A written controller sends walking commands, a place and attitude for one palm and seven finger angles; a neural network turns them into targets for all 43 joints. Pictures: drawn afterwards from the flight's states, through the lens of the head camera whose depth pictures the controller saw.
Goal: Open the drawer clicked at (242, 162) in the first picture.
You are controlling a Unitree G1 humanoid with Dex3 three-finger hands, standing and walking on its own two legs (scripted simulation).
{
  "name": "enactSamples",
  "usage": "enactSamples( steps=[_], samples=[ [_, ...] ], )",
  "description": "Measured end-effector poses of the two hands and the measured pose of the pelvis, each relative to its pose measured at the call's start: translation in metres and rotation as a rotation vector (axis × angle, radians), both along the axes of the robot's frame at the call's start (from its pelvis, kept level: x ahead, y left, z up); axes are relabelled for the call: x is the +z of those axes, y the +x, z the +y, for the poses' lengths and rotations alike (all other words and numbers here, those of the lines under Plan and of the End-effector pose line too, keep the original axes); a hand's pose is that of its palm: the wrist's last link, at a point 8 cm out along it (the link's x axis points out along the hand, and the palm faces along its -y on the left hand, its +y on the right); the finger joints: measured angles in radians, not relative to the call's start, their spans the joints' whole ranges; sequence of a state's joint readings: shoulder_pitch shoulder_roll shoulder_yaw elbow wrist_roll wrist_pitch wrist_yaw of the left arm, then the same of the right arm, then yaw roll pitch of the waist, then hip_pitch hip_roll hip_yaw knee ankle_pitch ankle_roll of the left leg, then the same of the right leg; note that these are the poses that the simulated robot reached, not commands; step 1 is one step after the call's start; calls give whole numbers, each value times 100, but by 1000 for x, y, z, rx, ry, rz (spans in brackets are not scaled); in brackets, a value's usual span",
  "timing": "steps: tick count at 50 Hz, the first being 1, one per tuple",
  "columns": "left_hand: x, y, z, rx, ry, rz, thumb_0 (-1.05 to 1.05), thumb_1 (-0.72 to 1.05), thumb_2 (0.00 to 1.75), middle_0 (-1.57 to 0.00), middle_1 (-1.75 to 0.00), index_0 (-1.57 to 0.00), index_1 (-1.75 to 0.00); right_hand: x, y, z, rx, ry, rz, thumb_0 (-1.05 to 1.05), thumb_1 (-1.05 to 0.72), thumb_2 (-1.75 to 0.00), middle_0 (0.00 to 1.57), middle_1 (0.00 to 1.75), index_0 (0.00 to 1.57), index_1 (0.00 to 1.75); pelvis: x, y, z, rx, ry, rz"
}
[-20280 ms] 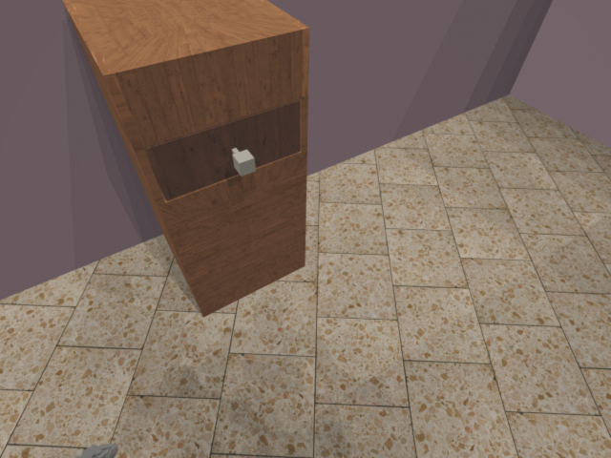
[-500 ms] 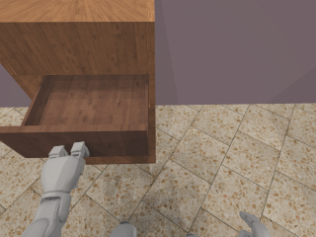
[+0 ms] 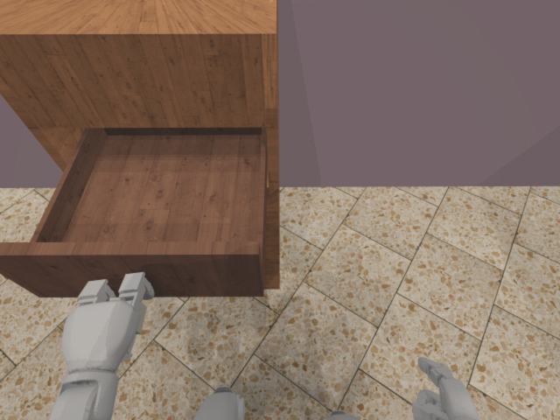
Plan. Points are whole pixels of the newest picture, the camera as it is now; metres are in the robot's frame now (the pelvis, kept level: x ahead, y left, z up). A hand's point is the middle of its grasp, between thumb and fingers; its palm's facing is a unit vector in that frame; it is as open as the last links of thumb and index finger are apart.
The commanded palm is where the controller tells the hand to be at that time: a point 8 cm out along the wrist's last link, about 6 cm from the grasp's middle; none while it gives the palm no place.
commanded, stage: pull the drawer open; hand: left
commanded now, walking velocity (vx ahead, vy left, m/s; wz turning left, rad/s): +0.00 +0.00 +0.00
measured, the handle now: (128, 303) +0.29 +0.24 -0.02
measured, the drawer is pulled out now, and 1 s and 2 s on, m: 0.25 0.30 0.30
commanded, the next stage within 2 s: open the thumb to release the handle in 0.64 s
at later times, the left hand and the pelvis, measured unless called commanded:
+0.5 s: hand (112, 379) +0.19 +0.24 -0.04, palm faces -0.07 -0.09 -0.99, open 7.7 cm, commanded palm +0.15 +0.24 +0.02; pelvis +0.01 +0.00 -0.01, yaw +0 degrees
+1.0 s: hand (112, 378) +0.19 +0.24 -0.04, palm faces -0.02 -0.06 -1.00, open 8.1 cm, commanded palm +0.18 +0.24 +0.02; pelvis -0.01 -0.01 -0.02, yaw +2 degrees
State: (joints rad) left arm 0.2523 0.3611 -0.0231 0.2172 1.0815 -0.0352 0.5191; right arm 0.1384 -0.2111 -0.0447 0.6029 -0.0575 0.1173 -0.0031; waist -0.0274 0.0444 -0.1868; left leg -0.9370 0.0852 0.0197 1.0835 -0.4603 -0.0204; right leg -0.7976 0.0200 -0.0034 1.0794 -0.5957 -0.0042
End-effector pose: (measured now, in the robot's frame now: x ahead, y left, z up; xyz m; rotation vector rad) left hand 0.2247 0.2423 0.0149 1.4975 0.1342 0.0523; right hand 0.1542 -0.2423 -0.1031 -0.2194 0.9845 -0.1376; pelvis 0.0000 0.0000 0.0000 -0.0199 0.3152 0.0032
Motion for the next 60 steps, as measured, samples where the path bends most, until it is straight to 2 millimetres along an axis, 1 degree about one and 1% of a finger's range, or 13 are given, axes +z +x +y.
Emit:
enactSamples(
  steps=[12,25,31,37,45,49,52,55,60],
  samples=[
    [0,-23,-1,6,-11,11,7,48,64,-41,-135,-29,-133,1,15,1,29,7,-23,0,-91,-90,20,30,20,30,-3,5,-1,-3,2,5],
    [1,-53,-2,12,-14,24,8,49,63,-41,-135,-28,-133,-2,38,10,88,28,-57,0,-91,-90,20,30,20,30,-9,6,-4,2,3,11],
    [1,-54,-3,18,-19,31,8,51,63,-42,-135,-26,-133,-1,44,13,100,42,-79,0,-91,-90,20,30,20,30,-12,6,-5,-1,6,13],
    [1,-54,-3,17,-18,28,8,50,64,-41,-135,-27,-133,-3,43,12,101,42,-76,0,-91,-90,20,30,20,30,-13,5,-7,0,6,16],
    [0,-55,-3,14,9,-18,6,44,71,-41,-134,-31,-132,-19,33,7,110,10,-25,0,-91,-90,20,30,20,30,-18,-2,-7,21,3,20],
    [1,-54,-4,32,11,-26,4,38,69,-39,-132,-35,-130,-22,25,7,98,15,-14,0,-91,-90,20,30,20,30,-17,-6,-9,26,5,10],
    [2,-54,-5,45,9,-21,3,28,64,-38,-130,-36,-128,-20,19,7,87,20,-14,1,-91,-90,20,30,20,30,-15,-9,-10,26,7,1],
    [3,-54,-6,49,7,-15,2,14,58,-37,-128,-37,-126,-17,14,7,79,22,-20,1,-91,-90,20,30,20,30,-12,-11,-12,25,8,-6],
    [6,-57,-6,49,6,-16,1,-14,46,-34,-124,-36,-123,-12,8,3,71,19,-37,1,-91,-90,20,30,20,30,-10,-15,-14,24,8,-19]
  ],
)
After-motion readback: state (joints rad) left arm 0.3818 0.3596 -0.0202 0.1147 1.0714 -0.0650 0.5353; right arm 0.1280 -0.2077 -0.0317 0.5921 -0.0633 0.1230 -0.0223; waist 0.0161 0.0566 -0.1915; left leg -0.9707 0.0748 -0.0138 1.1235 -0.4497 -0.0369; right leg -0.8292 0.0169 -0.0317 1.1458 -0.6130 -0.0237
